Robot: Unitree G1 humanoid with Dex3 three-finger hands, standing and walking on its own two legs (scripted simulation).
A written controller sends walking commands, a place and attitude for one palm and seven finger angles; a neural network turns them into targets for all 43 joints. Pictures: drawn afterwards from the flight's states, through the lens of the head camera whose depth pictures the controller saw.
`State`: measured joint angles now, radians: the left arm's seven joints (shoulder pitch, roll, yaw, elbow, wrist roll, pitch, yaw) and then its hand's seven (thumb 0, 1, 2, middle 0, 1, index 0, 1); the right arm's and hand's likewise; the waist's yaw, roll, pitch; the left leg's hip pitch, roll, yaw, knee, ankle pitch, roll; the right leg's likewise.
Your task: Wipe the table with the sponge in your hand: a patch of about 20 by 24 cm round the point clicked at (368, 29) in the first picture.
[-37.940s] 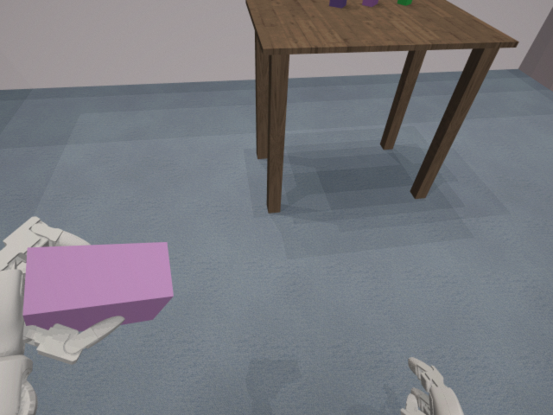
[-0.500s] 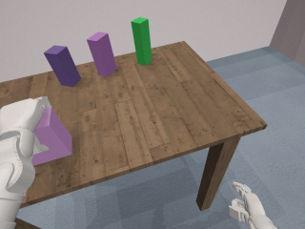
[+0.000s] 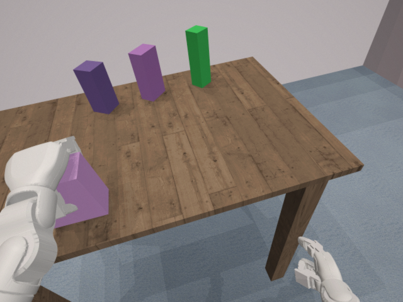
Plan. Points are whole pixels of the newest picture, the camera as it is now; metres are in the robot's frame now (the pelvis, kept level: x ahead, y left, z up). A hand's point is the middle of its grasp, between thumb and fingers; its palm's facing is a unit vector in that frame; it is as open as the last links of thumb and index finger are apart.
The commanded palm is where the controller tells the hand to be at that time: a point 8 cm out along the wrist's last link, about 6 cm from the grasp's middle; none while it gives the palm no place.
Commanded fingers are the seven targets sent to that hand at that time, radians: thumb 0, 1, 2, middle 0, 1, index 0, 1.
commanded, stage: lift the sponge slowly off the table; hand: left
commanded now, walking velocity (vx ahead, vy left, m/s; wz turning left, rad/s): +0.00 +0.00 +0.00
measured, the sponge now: (73, 198) +0.26 +0.31 +0.09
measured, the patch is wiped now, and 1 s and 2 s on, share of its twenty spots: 1.00 1.00 1.00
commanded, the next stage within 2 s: bring the sponge back beside the body in 1.92 s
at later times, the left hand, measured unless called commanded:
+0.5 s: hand (62, 180) +0.25 +0.29 +0.16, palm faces +0.10 -0.07 -0.99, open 10.4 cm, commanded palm +0.21 +0.29 +0.24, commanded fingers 0.00 0.10 1.30 -1.20 -1.60 -1.20 -1.60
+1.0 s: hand (44, 173) +0.24 +0.29 +0.19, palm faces +0.10 -0.02 -0.99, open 10.4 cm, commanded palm +0.20 +0.29 +0.27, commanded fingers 0.00 0.10 1.30 -1.20 -1.60 -1.20 -1.60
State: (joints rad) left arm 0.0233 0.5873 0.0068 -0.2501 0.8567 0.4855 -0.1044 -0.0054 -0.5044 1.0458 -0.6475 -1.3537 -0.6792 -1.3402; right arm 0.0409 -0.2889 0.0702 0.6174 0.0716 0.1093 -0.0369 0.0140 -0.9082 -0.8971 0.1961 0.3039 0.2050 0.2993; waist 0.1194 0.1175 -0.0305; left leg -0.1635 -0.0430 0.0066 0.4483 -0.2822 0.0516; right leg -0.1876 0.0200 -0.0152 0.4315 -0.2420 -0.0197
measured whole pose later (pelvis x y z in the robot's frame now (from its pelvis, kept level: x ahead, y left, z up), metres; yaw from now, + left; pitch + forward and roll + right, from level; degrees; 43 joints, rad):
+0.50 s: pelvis -0.01 -0.01 +0.00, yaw +0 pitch -2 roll +0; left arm -0.04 0.61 -0.03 -0.26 0.84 0.51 -0.16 -0.01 -0.52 1.05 -0.68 -1.31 -0.71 -1.30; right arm 0.00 -0.28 0.09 0.63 0.06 0.09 -0.04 0.01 -0.91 -0.90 0.20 0.30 0.21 0.30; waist 0.14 0.11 0.00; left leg -0.12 -0.03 0.00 0.41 -0.25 0.04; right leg -0.15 0.03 -0.02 0.40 -0.22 -0.04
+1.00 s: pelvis -0.02 -0.03 +0.00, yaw +1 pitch -3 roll +0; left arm -0.12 0.71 0.04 -0.18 0.80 0.46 -0.23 -0.01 -0.53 1.05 -0.69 -1.31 -0.72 -1.30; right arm 0.01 -0.31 0.07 0.64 0.07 0.07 -0.07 0.01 -0.91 -0.90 0.20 0.30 0.20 0.30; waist 0.14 0.12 0.01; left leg -0.14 -0.02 -0.01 0.43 -0.24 0.01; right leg -0.17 0.04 -0.03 0.43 -0.21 -0.06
